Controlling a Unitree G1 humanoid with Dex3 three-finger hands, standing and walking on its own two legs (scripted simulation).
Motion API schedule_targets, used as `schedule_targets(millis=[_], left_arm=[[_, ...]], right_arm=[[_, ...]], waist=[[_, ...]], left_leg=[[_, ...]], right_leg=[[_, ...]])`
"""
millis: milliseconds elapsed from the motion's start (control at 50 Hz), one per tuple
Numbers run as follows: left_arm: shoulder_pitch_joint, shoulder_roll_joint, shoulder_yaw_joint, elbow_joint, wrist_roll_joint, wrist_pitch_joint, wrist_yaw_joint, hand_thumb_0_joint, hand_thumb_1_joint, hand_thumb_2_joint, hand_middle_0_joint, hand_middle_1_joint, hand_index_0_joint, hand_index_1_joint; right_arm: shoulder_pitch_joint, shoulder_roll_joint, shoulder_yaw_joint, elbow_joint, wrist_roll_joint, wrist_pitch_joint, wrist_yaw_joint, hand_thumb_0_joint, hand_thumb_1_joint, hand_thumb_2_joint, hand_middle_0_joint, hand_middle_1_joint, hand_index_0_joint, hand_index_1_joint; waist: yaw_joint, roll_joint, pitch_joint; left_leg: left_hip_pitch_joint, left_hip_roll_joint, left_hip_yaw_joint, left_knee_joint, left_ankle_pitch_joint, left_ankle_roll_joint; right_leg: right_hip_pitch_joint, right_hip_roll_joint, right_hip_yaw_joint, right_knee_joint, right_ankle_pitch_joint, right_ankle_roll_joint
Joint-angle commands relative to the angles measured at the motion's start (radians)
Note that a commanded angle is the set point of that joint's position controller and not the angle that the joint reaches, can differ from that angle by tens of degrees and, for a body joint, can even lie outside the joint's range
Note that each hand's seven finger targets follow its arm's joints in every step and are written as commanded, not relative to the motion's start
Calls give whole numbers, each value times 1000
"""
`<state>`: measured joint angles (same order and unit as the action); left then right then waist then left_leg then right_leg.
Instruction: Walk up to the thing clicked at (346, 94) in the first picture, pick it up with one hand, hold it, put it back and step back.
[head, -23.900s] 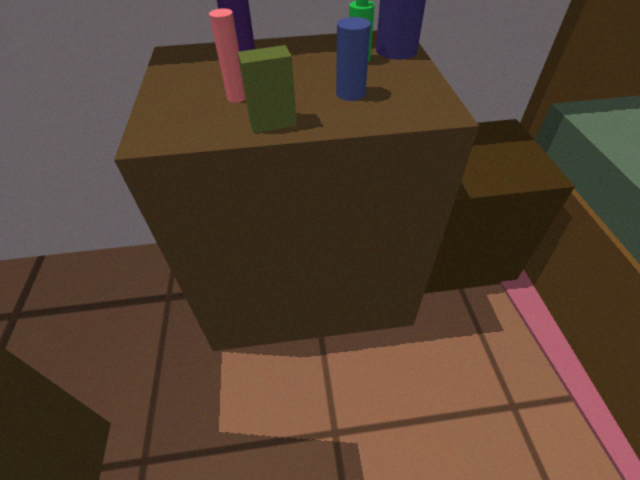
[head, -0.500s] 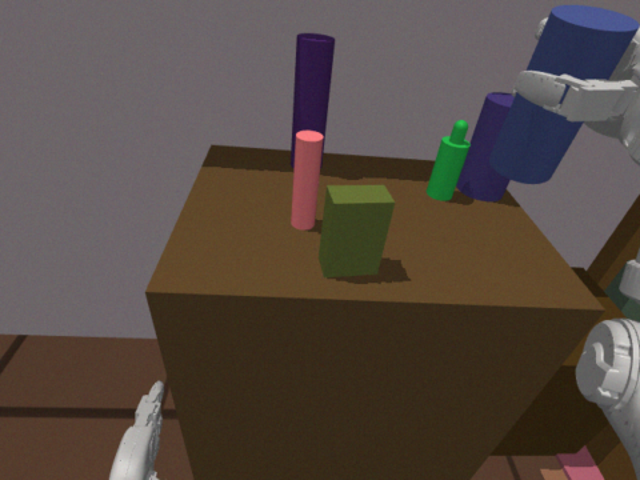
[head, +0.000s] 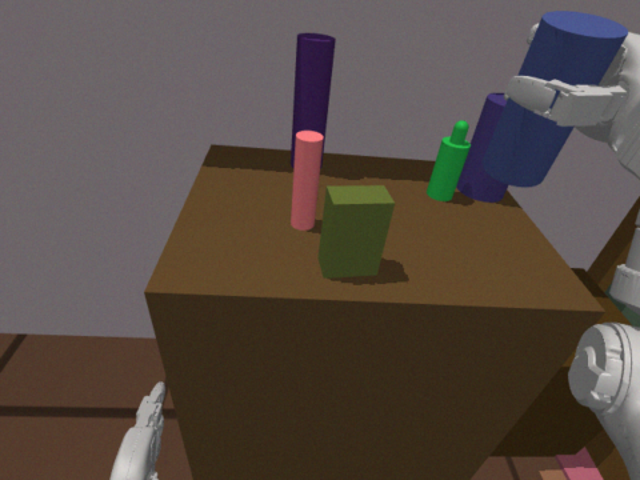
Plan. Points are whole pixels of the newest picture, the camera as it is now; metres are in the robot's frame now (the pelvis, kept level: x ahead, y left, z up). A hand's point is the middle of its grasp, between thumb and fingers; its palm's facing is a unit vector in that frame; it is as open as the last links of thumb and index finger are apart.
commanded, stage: crouch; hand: right
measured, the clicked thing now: (543, 106) +0.35 -0.16 +0.37
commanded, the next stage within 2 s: lower in 1.46 s
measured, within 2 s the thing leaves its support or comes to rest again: neither
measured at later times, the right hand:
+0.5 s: hand (518, 125) +0.40 -0.17 +0.33, palm faces +0.17 +0.99 +0.00, open 9.3 cm
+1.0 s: hand (491, 145) +0.47 -0.19 +0.27, palm faces +0.16 +0.99 -0.02, open 9.3 cm
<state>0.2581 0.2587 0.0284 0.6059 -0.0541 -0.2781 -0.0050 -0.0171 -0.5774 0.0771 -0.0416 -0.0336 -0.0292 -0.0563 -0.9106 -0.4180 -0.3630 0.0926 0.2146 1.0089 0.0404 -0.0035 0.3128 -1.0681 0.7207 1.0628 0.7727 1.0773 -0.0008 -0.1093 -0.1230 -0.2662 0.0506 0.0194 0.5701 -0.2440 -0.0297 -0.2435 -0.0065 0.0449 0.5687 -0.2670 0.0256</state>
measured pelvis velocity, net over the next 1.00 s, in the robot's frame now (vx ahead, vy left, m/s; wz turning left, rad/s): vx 0.01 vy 0.00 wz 0.04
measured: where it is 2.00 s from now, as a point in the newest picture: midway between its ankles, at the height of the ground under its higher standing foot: outside the picture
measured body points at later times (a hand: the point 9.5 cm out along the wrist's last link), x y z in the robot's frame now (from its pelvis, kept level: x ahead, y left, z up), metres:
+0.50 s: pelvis -0.01 +0.00 +0.00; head -0.06 +0.03 +0.45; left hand +0.15 +0.24 -0.06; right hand +0.39 -0.22 +0.33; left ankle +0.04 +0.14 -0.73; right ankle +0.03 -0.14 -0.73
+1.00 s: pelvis +0.01 +0.00 +0.00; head +0.00 +0.02 +0.45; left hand +0.15 +0.25 -0.07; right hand +0.46 -0.24 +0.28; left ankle +0.04 +0.14 -0.73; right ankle +0.03 -0.14 -0.73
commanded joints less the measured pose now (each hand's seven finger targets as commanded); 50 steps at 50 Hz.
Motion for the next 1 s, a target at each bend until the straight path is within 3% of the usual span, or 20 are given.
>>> schedule_targets(millis=[0, 40, 60, 140, 180, 240, 280, 440, 480, 500, 540, 600, 660, 700, 780, 880, 900, 920, 940, 980], left_arm=[[-211, 79, 10, -185, -7, -66, -6, 0, -585, 70, -42, -39, -30, -51], [-177, 85, 20, -160, -7, -62, -6, 0, -583, 69, -42, -38, -31, -50], [-170, 73, 8, -167, -6, -61, -9, 0, -553, 63, -49, -57, -53, -53], [-176, 116, 48, -222, -5, -61, -4, 0, -549, 52, -42, -46, -41, -46], [-161, 90, 21, -193, -2, -57, -4, 0, -554, 54, -42, -45, -40, -47], [-148, 112, 48, -204, 0, -67, 2, 0, -552, 51, -42, -45, -41, -46], [-134, 74, 9, -184, 2, -75, -3, 0, -543, 46, -41, -46, -42, -44], [-120, 74, 23, -159, 16, -111, 4, 0, -542, 46, -43, -48, -47, -44], [-126, 46, -14, -159, 20, -118, 4, 0, -550, 55, -43, -45, -42, -46], [-119, 42, -12, -135, 21, -118, 6, 0, -551, 57, -43, -46, -42, -46], [-150, 101, 36, -192, 25, -129, 20, 0, -552, 57, -45, -46, -44, -47], [-159, 109, 39, -205, 29, -129, 31, 0, -551, 58, -46, -47, -45, -48], [-131, 74, 9, -176, 34, -124, 40, 0, -566, 68, -45, -43, -38, -50], [-118, 97, 39, -176, 37, -120, 52, 0, -569, 67, -47, -41, -39, -49], [-73, 52, 7, -103, 42, -113, 50, 0, -573, 69, -48, -38, -37, -49], [-15, 73, 22, -139, 44, -108, 49, 0, -567, 63, -48, -39, -40, -47], [-77, 68, 18, -198, 41, -112, 49, 0, -569, 65, -48, -39, -39, -48], [-52, 90, 41, -193, 43, -110, 54, 0, -573, 66, -49, -39, -39, -49], [-13, 81, 39, -140, 44, -98, 55, 0, -571, 66, -49, -37, -38, -48], [-96, 96, 42, -251, 40, -106, 59, 0, -573, 68, -50, -39, -39, -51]], right_arm=[[-538, -250, -55, -197, 11, -81, 6, 0, -304, -1248, 1290, 1381, 1322, 1381], [-532, -271, -78, -179, 14, -77, 6, 0, -298, -1252, 1293, 1386, 1325, 1386], [-522, -259, -67, -170, 12, -74, 8, 0, -218, -1332, 1305, 1466, 1355, 1466], [-536, -243, -58, -116, 8, -65, 0, 0, -299, -1236, 1280, 1366, 1309, 1366], [-526, -221, -44, -54, 1, -64, -7, 0, -299, -1224, 1272, 1355, 1300, 1355], [-555, -209, -20, 11, -16, -90, -22, 0, -271, -1226, 1270, 1359, 1302, 1359], [-561, -199, -10, 49, -24, -127, -23, 0, -279, -1214, 1275, 1353, 1303, 1353], [-644, -265, -22, 175, -64, -336, -22, 0, -227, -1256, 1299, 1400, 1336, 1400], [-718, -298, -24, 161, -75, -393, -22, 0, -220, -1256, 1301, 1401, 1337, 1401], [-697, -276, -16, 202, -73, -413, -21, 0, -216, -1266, 1306, 1411, 1343, 1411], [-718, -323, -34, 213, -80, -459, -21, 0, -215, -1276, 1307, 1416, 1345, 1416], [-726, -336, -40, 266, -86, -525, -23, 0, -221, -1272, 1312, 1415, 1349, 1415], [-709, -328, -30, 364, -94, -583, -14, 0, -204, -1281, 1314, 1425, 1353, 1425], [-715, -358, -48, 391, -102, -622, -9, 0, -203, -1262, 1295, 1402, 1332, 1402], [-661, -322, -19, 513, -110, -673, 9, 0, -160, -1263, 1277, 1400, 1319, 1400], [-658, -335, -23, 486, -104, -729, 31, 0, -188, -1255, 1275, 1389, 1313, 1389], [-679, -338, -21, 425, -100, -745, 35, 0, -205, -1243, 1273, 1377, 1309, 1377], [-692, -356, -28, 426, -103, -752, 35, 0, -207, -1245, 1269, 1376, 1305, 1376], [-631, -341, -28, 503, -103, -747, 40, 0, -210, -1243, 1271, 1376, 1306, 1376], [-704, -343, -29, 358, -88, -773, 43, 0, -218, -1214, 1242, 1339, 1275, 1340]], waist=[[-10, 96, -154], [-3, 104, -154], [-4, 105, -149], [13, 134, -152], [6, 138, -101], [34, 139, -84], [25, 130, -77], [43, 91, -148], [36, 45, -186], [37, 53, -175], [44, 53, -258], [36, 65, -289], [40, 84, -253], [41, 106, -272], [44, 76, -194], [54, 62, -261], [48, 46, -313], [55, 54, -335], [51, 61, -289], [50, 72, -363]], left_leg=[[19, -47, 75, -127, -3, 6], [10, -45, 70, -132, 0, 3], [11, -44, 69, -132, 16, 3], [14, -48, 74, -133, 37, 4], [-10, -48, 73, -140, 19, 3], [-26, -49, 70, -145, 0, 3], [-28, -50, 67, -142, 4, 1], [-36, -48, 44, -123, -14, 2], [-25, -43, 31, -119, -21, 7], [-30, -46, 32, -117, -23, 8], [-21, -49, 30, -105, -4, 12], [-10, -55, 34, -96, 10, 16], [-17, -53, 29, -101, 6, 15], [-8, -48, 22, -98, 25, 11], [-55, -54, 23, -104, 4, 15], [-38, -59, 23, -87, 116, 18], [-6, -54, 22, -79, 152, 17], [-7, -54, 20, -77, 175, 17], [-20, -56, 24, -75, 187, 18], [15, -52, 22, -78, 192, 13]], right_leg=[[41, 38, -40, -107, 20, -39], [42, 40, -46, -100, 26, -43], [47, 41, -48, -99, 40, -45], [62, 37, -42, -106, 58, -41], [48, 36, -44, -111, 36, -43], [46, 34, -43, -124, 4, -43], [36, 32, -42, -122, 1, -45], [23, 25, -48, -109, -38, -41], [21, 27, -53, -105, -44, -39], [10, 24, -50, -104, -43, -39], [36, 15, -45, -95, -32, -35], [38, 9, -41, -87, -15, -31], [2, 8, -44, -86, -15, -36], [-6, 11, -50, -77, 8, -39], [-39, 9, -52, -87, -17, -36], [15, 5, -54, -76, 89, -30], [37, 7, -57, -67, 126, -28], [50, 7, -60, -62, 148, -29], [38, 7, -60, -60, 163, -27], [63, 9, -58, -59, 163, -31]])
